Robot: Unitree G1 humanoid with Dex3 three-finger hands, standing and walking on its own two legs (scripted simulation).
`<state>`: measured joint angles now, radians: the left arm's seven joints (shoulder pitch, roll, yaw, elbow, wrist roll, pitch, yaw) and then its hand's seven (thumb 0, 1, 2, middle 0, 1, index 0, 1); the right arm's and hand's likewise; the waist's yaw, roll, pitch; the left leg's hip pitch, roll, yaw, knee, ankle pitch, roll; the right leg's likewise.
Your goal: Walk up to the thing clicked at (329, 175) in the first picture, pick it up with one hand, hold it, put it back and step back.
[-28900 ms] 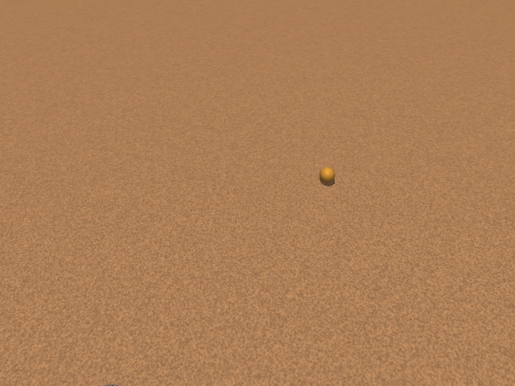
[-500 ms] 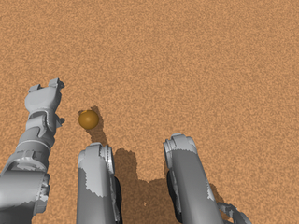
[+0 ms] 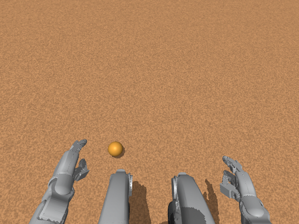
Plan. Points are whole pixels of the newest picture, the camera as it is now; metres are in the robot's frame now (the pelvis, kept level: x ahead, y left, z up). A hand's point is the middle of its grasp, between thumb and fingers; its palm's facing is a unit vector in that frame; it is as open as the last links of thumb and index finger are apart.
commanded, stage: home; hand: left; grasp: from above
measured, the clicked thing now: (115, 148) +0.46 +0.19 -0.53
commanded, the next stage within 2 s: none
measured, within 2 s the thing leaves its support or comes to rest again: neither
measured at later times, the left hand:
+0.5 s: hand (64, 170) +0.23 +0.19 +0.10, palm faces +0.10 -0.97 -0.22, open 7.4 cm
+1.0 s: hand (65, 174) +0.22 +0.18 +0.10, palm faces +0.09 -0.97 -0.21, open 7.4 cm
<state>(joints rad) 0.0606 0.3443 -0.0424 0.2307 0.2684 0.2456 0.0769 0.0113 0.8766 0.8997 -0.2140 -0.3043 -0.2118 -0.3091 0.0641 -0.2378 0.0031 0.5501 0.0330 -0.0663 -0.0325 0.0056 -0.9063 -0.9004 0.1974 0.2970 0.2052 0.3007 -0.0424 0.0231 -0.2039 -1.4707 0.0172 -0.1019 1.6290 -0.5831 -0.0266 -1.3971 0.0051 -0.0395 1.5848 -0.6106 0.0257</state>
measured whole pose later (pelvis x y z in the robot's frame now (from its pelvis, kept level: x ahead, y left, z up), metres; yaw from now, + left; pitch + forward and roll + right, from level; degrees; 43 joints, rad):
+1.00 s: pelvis +0.07 +0.00 +0.14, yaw +3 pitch +10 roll -3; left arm 0.50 0.22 0.03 -0.13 -0.05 0.45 0.02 0.01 0.91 0.90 -0.20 -0.30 -0.20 -0.30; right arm 0.29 -0.22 0.04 0.53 0.01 -0.24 -0.18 0.01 -0.90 -0.90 0.20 0.30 0.21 0.30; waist -0.04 0.05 -0.15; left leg -0.71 0.02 -0.08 1.02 -0.47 -0.02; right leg -0.64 0.00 -0.04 0.96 -0.49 0.02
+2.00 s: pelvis +0.07 +0.00 +0.14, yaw +2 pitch +10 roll -3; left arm 0.50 0.23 0.03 -0.15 -0.05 0.46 0.02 0.01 0.91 0.90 -0.20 -0.30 -0.20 -0.30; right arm 0.29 -0.22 0.03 0.53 0.01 -0.24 -0.19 0.01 -0.90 -0.90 0.20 0.30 0.21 0.30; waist -0.04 0.05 -0.15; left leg -0.72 0.03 -0.07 1.02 -0.48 -0.01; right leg -0.64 0.00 -0.03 0.96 -0.49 0.03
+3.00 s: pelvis +0.07 +0.01 +0.18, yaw +3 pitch -1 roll +0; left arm 0.23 0.29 0.05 0.83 0.05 0.04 0.03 0.01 0.91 0.90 -0.20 -0.30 -0.20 -0.30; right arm 0.19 -0.30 -0.05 0.92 -0.05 -0.02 -0.01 0.01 -0.91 -0.90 0.20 0.30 0.21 0.30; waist 0.02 0.00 0.05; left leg -0.35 -0.01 -0.04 0.71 -0.34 0.00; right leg -0.29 -0.05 -0.02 0.69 -0.38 0.04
